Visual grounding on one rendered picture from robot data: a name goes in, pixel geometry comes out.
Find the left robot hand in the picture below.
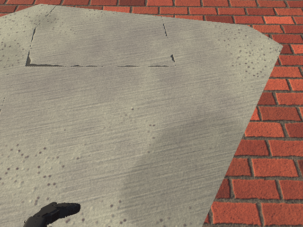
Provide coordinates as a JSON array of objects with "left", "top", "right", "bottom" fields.
[{"left": 23, "top": 201, "right": 80, "bottom": 227}]

